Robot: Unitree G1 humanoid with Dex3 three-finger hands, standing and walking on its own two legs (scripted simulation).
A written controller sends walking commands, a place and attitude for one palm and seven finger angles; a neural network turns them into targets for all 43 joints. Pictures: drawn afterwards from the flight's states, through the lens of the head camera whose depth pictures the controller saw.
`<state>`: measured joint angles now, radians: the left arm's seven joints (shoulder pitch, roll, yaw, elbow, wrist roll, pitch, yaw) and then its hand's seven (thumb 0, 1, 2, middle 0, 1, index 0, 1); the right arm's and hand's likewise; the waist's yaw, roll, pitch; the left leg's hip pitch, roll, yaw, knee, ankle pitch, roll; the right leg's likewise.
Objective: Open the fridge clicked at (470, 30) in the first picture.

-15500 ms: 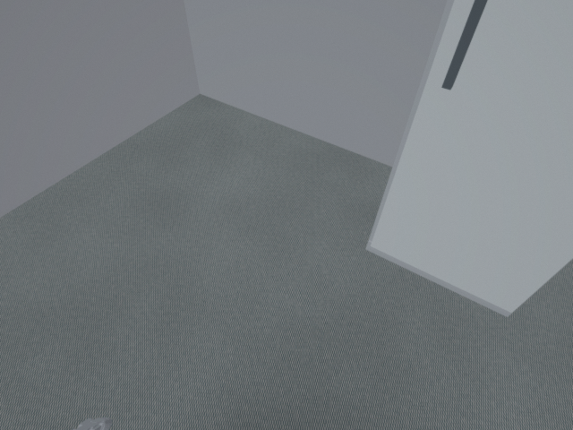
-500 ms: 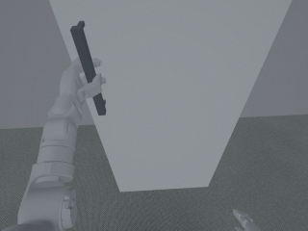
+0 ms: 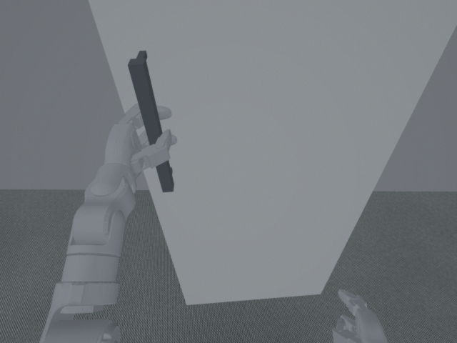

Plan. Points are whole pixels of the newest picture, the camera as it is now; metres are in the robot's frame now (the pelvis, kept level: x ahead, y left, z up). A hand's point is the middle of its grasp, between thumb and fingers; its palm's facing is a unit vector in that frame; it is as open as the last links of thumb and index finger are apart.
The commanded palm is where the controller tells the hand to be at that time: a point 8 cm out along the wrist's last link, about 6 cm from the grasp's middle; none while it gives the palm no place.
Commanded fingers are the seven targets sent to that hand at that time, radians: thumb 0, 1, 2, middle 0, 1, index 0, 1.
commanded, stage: walk backward, drawing the door open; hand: left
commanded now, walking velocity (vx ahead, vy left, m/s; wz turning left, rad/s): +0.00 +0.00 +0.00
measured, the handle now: (157, 130) +0.42 +0.16 +0.19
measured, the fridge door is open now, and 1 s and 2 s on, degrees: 5 32 61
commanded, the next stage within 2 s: none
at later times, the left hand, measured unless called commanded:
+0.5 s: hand (170, 208) +0.25 +0.10 +0.18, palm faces +0.05 -0.97 -0.22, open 7.2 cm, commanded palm +0.22 +0.16 +0.20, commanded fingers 0.00 0.90 0.90 -0.45 -1.40 -0.45 -1.40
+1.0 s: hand (208, 281) +0.16 +0.04 +0.17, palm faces +0.19 -0.95 -0.26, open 7.8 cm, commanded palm +0.12 +0.08 +0.20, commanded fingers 0.00 0.90 0.90 -0.45 -1.40 -0.45 -1.40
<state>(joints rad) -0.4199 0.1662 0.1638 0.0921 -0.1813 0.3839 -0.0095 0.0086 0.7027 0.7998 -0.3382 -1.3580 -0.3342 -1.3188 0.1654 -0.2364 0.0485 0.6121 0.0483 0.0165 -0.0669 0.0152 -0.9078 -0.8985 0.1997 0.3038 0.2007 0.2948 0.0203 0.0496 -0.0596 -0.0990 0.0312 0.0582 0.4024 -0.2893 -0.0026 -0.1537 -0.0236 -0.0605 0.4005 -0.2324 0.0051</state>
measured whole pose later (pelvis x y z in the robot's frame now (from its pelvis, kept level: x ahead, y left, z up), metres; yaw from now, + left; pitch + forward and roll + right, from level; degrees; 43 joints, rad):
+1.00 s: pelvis -0.12 -0.12 -0.03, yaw +16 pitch +0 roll +1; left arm -0.08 0.26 -0.05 -0.51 0.03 0.05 0.08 -0.11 0.67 0.73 -0.39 -1.33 -0.09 -1.03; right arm 0.18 -0.16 -0.01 0.57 -0.03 -0.11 -0.08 0.02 -0.91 -0.90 0.20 0.30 0.20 0.29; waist -0.08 0.00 0.14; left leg -0.30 0.04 0.05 0.64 -0.35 -0.01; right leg -0.52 -0.03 -0.19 0.84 -0.33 -0.04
